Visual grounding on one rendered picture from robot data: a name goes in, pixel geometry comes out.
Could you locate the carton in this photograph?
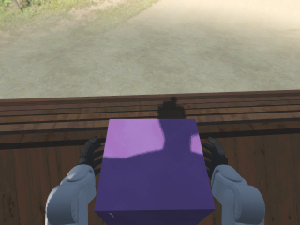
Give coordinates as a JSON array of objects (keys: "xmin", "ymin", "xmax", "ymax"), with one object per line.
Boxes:
[{"xmin": 94, "ymin": 119, "xmax": 216, "ymax": 225}]

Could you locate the robot right forearm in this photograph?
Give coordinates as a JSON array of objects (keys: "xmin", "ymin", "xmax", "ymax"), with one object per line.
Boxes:
[{"xmin": 211, "ymin": 164, "xmax": 265, "ymax": 225}]

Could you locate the robot left hand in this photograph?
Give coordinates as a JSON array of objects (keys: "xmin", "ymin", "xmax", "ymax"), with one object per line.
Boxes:
[{"xmin": 77, "ymin": 136, "xmax": 105, "ymax": 176}]

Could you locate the robot left forearm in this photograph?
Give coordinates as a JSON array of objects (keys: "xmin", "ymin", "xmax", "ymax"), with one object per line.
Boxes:
[{"xmin": 45, "ymin": 164, "xmax": 97, "ymax": 225}]

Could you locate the robot right hand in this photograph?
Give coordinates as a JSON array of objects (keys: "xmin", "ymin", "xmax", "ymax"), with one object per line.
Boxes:
[{"xmin": 201, "ymin": 136, "xmax": 228, "ymax": 180}]

